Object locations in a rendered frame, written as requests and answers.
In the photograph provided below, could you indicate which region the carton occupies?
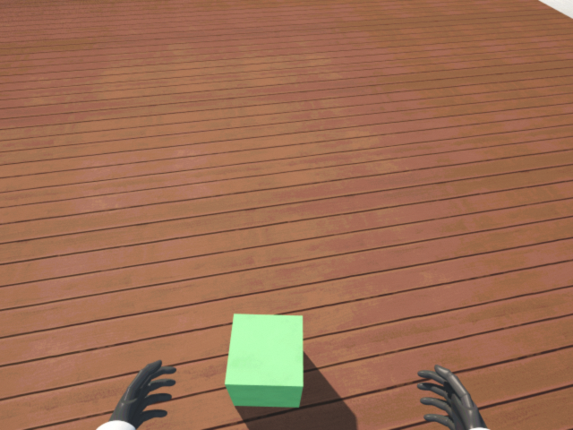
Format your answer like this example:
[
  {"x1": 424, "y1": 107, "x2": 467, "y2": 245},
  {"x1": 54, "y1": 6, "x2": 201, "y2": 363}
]
[{"x1": 225, "y1": 314, "x2": 304, "y2": 408}]

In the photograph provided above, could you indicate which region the left robot hand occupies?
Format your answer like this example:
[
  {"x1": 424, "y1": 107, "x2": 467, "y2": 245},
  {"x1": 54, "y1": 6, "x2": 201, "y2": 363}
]
[{"x1": 108, "y1": 360, "x2": 176, "y2": 429}]

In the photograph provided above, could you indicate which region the right robot hand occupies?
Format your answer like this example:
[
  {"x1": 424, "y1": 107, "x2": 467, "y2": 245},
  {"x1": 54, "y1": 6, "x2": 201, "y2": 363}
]
[{"x1": 417, "y1": 365, "x2": 488, "y2": 430}]

